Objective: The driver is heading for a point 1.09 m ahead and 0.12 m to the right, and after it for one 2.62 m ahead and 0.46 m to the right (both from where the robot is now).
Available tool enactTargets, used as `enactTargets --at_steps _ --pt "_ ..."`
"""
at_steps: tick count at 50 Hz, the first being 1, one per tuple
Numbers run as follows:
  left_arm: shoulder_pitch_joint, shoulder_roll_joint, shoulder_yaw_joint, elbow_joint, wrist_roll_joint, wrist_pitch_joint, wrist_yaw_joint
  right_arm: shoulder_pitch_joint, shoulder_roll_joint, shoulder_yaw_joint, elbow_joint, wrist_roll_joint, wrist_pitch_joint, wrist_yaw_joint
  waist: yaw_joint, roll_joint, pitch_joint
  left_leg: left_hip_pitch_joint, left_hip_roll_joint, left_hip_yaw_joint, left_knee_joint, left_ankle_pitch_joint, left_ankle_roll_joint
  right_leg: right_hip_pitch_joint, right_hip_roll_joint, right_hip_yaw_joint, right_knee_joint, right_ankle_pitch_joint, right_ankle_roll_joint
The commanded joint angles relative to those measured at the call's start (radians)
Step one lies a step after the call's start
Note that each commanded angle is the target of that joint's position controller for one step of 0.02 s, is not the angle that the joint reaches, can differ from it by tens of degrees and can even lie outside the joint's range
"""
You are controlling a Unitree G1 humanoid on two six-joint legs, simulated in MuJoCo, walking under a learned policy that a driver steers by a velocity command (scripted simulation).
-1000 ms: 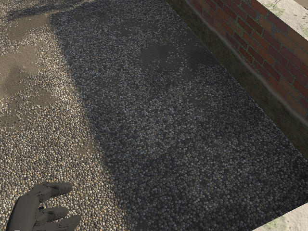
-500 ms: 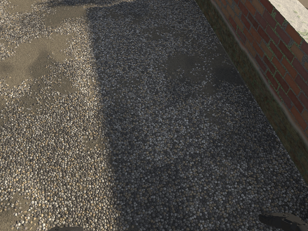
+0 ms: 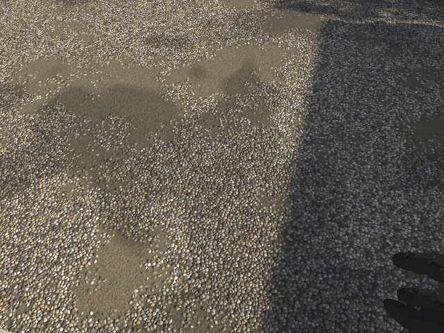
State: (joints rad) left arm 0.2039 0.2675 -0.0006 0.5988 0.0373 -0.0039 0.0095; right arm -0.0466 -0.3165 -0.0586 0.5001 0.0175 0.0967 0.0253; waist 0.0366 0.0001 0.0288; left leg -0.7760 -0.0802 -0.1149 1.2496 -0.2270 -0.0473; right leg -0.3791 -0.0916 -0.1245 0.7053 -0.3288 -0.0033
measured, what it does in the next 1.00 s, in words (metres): steps to the left: left foot, then right foot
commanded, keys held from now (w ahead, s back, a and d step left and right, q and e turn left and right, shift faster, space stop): w+q+shift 0.22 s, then w+e+shift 0.78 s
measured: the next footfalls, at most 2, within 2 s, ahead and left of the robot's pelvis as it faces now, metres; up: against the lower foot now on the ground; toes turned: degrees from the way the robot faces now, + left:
left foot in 0.16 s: +0.11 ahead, +0.17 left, +0.00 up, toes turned +14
right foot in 0.48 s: +0.09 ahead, +0.00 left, +0.00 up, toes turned +12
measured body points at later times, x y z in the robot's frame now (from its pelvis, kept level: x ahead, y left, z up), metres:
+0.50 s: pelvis +0.03 +0.09 -0.02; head +0.04 +0.07 +0.43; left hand +0.18 +0.34 -0.08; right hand +0.31 -0.05 -0.07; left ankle +0.07 +0.15 -0.72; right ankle +0.05 -0.01 -0.72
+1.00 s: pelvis +0.04 +0.11 -0.02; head +0.05 +0.07 +0.43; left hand +0.33 +0.28 -0.04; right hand +0.14 -0.17 -0.13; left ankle +0.07 +0.16 -0.72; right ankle +0.04 +0.00 -0.72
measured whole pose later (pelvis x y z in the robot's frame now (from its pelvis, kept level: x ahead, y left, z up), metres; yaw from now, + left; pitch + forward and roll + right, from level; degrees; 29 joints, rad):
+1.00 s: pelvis +0.04 +0.11 -0.02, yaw -9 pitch -1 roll +1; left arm -0.03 0.19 0.02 0.51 -0.03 0.09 -0.04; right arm 0.19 -0.25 -0.05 0.65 -0.01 -0.01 -0.04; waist -0.04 0.06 0.05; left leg -0.37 0.10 0.39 0.81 -0.42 0.07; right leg -0.41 -0.04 -0.04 0.85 -0.45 -0.03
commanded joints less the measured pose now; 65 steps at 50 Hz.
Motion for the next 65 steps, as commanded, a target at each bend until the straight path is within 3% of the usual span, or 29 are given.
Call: enactTargets --at_steps 1,5,8,9,10,11,13,16,22,25,26,27,28,30,33,37,40,47,49,50,51,52,53,56,60,61,62,63,65 --pt "-0.166 0.109 0.027 -0.106 -0.009 -0.038 -0.011 -0.027 -0.027 0.009 -0.056 -0.006 0.016 -0.005 -0.064 -0.094 -0.076 0.055 0.092 0.044 -0.052 0.118 -0.009 -0.002 -0.194 0.135 -0.285 -0.011 -0.036" --pt "-0.061 0.147 0.054 -0.069 0.004 -0.027 -0.007 -0.103 -0.015 0.026 -0.1 -0.008 -0.007 -0.013 0.012 -0.107 -0.083 0.202 0.13 0.168 -0.314 0.011 0.05 0.036 -0.244 0.031 -0.257 -0.089 -0.039" --pt "-0.055 0.134 0.074 -0.057 -0.001 0.008 -0.01 -0.031 0.003 0.029 -0.079 -0.014 -0.015 -0.011 -0.002 -0.084 -0.114 0.338 0.136 0.244 -0.52 -0.042 0.096 0.11 -0.25 -0.013 -0.157 -0.133 -0.036" --pt "-0.027 0.088 0.067 -0.051 -0.008 0.024 -0.01 0.077 0.005 0.024 -0.036 -0.025 -0.019 -0.007 -0.026 -0.002 -0.16 0.451 0.1 0.22 -0.518 0.006 0.123 0.083 -0.179 -0.079 0.05 -0.018 -0.008" --pt "-0.037 0.065 0.062 -0.103 0.002 0.035 -0.01 0.174 -0.076 -0.004 0.005 0.003 -0.024 -0.009 -0.071 0.213 -0.225 0.593 0.089 0.052 -0.538 0.192 0.21 -0.073 -0.042 -0.126 0.303 0.009 0.072" --pt "-0.219 0.057 0.051 -0.192 0.001 0.027 -0.028 0.217 -0.164 -0.031 0.009 0.037 -0.021 -0.009 -0.164 0.4 -0.2 0.637 0.182 -0.319 -0.727 0.02 0.297 -0.386 0.086 -0.074 0.511 -0.305 0.127" --pt "-0.272 0.04 0.051 -0.181 -0.024 0.014 -0.015 0.147 -0.077 0.002 -0.055 -0.007 -0.022 -0.027 -0.142 0.195 -0.225 0.631 0.288 -0.373 -0.803 -0.088 0.319 -0.468 0.069 0.099 0.658 -0.209 0.148" --pt "-0.167 -0.029 0.029 -0.131 -0.019 0.014 0.01 -0.008 0.024 0.042 -0.083 -0.042 -0.067 -0.052 -0.039 0.105 -0.242 0.378 0.274 -0.27 -0.756 -0.103 0.27 -0.255 0.051 0.127 0.607 -0.101 0.112" --pt "-0.188 -0.001 0.028 -0.118 -0.038 0.024 -0.005 0.052 0.014 0.035 -0.052 -0.043 -0.119 -0.048 -0.089 0.083 -0.189 0.323 0.312 -0.163 -0.805 -0.107 0.205 0.004 0.08 0.133 0.226 -0.077 0.019" --pt "-0.087 -0.059 0.012 -0.081 -0.04 0.023 -0.031 0.037 0.038 0.04 -0.038 -0.017 -0.103 -0.045 -0.037 0.039 -0.149 0.245 0.246 -0.035 -0.725 -0.047 0.127 0.279 0.107 0.087 -0.082 0.042 -0.048" --pt "-0.085 -0.021 0.02 -0.072 -0.032 0.019 -0.035 0.048 0.094 0.049 -0.054 -0.021 -0.099 -0.049 -0.06 -0.13 -0.128 0.19 0.133 0.102 -0.558 -0.024 0.067 0.327 0.045 0.231 -0.061 0.217 -0.092" --pt "-0.149 0.053 0.048 -0.1 -0.058 0.028 -0.039 -0.004 0.077 0.055 -0.092 -0.027 -0.098 -0.047 -0.04 -0.205 -0.102 0.145 0.085 0.167 -0.529 -0.041 0.013 0.249 -0.042 0.455 -0.15 0.17 -0.163" --pt "-0.161 0.061 0.051 -0.121 -0.065 0.034 -0.037 -0.082 0.054 0.047 -0.114 -0.018 -0.101 -0.044 -0.006 -0.146 -0.069 0.162 0.084 0.153 -0.519 -0.054 0.003 0.18 -0.086 0.551 -0.226 0.118 -0.18" --pt "-0.235 0.049 0.042 -0.142 -0.072 0.032 -0.026 -0.055 0.073 0.05 -0.105 -0.011 -0.112 -0.037 -0.049 -0.096 -0.074 0.318 0.084 0.149 -0.568 -0.015 -0.001 0.097 -0.057 0.514 -0.217 0.171 -0.161" --pt "-0.262 -0.01 0.023 -0.155 -0.085 0.023 -0.024 -0.025 0.089 0.046 -0.08 -0.039 -0.114 -0.042 -0.076 -0.016 -0.117 0.607 0.105 0.164 -0.632 0.1 0.003 -0.042 0.068 0.343 -0.136 0.204 -0.098" --pt "-0.263 -0.018 0.04 -0.182 -0.082 0.045 -0.031 0.106 0.0 0.007 -0.019 -0.05 -0.106 -0.06 -0.112 0.187 -0.14 0.732 0.322 0.041 -0.788 0.14 0.03 -0.168 0.127 0.183 0.093 -0.034 -0.048" --pt "-0.329 -0.017 0.042 -0.21 -0.057 0.062 -0.043 0.144 0.018 0.013 0.009 -0.059 -0.119 -0.073 -0.111 0.102 -0.102 0.649 0.411 -0.007 -0.804 0.1 0.066 -0.236 0.055 0.168 0.252 -0.081 -0.035" --pt "-0.317 -0.018 0.036 -0.186 -0.07 0.093 -0.055 0.123 -0.021 -0.002 0.043 -0.04 -0.144 -0.062 -0.054 0.064 -0.13 0.459 0.404 0.214 -0.788 -0.021 0.052 -0.006 0.037 0.06 0.179 -0.019 -0.049" --pt "-0.172 -0.041 0.031 -0.124 -0.056 0.088 -0.049 0.082 0.012 0.004 0.037 -0.015 -0.127 -0.059 0.021 -0.077 -0.16 0.323 0.299 0.364 -0.602 0.013 -0.008 0.238 0.073 0.039 0.054 0.099 -0.094" --pt "-0.075 0.015 0.052 -0.095 -0.078 0.089 -0.04 0.057 0.008 0.004 0.006 -0.019 -0.114 -0.057 0.077 -0.183 -0.172 0.226 0.189 0.414 -0.392 0.097 -0.053 0.307 0.075 0.168 0.002 0.17 -0.15" --pt "-0.036 0.106 0.084 -0.094 -0.092 0.105 -0.03 -0.087 -0.016 -0.002 -0.071 -0.019 -0.104 -0.055 0.163 -0.329 -0.125 -0.019 0.1 0.343 -0.201 -0.198 -0.066 0.317 -0.032 0.486 -0.112 0.208 -0.236" --pt "-0.084 0.143 0.092 -0.125 -0.052 0.107 -0.021 -0.141 -0.009 0.002 -0.128 -0.02 -0.113 -0.056 0.137 -0.302 -0.139 -0.149 0.064 0.167 -0.046 -0.302 -0.086 0.32 -0.112 0.692 -0.19 0.249 -0.31" --pt "-0.155 0.129 0.086 -0.149 -0.034 0.099 -0.006 -0.1 -0.003 0.009 -0.121 -0.029 -0.121 -0.055 0.084 -0.221 -0.164 -0.173 0.082 0.094 0.008 -0.275 -0.095 0.297 -0.14 0.687 -0.195 0.288 -0.32" --pt "-0.429 0.035 0.04 -0.207 -0.03 0.053 0.007 0.07 0.057 0.032 -0.079 -0.046 -0.105 -0.051 -0.109 -0.151 -0.145 0.271 0.068 0.145 -0.169 -0.148 -0.064 -0.16 0.047 0.414 -0.177 0.247 -0.18" --pt "-0.365 0.068 0.06 -0.201 -0.062 0.032 -0.026 0.142 0.064 0.037 -0.036 -0.025 -0.081 -0.044 -0.094 -0.08 -0.181 0.58 0.066 0.137 -0.521 -0.036 -0.023 -0.143 0.081 0.486 -0.178 0.166 -0.169" --pt "-0.37 0.051 0.061 -0.206 -0.072 0.038 -0.025 0.219 0.082 0.041 -0.002 -0.032 -0.085 -0.043 -0.131 0.008 -0.17 0.741 0.09 0.131 -0.625 0.004 0.002 -0.244 0.109 0.47 -0.087 0.057 -0.134" --pt "-0.306 -0.021 0.047 -0.224 -0.086 0.036 -0.024 0.259 0.021 0.028 0.01 -0.069 -0.093 -0.041 -0.121 0.29 -0.194 0.925 0.267 -0.022 -0.575 0.207 0.045 -0.444 0.212 0.368 0.152 -0.098 -0.069" --pt "-0.288 -0.009 0.05 -0.234 -0.087 0.029 -0.013 0.261 -0.087 -0.014 0.021 -0.083 -0.088 -0.043 -0.151 0.451 -0.188 0.927 0.431 -0.265 -0.682 0.13 0.112 -0.611 0.215 0.315 0.263 -0.192 -0.042" --pt "-0.401 0.061 0.075 -0.236 -0.04 0.022 -0.014 0.198 -0.046 0.008 -0.001 -0.076 -0.102 -0.055 -0.142 0.197 -0.092 0.713 0.478 -0.318 -0.794 -0.142 0.174 -0.595 0.161 0.295 0.417 -0.065 -0.001"
Over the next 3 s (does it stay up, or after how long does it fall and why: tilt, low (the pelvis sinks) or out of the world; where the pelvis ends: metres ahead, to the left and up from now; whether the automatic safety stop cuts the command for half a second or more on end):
stays up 0.05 0.07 0.00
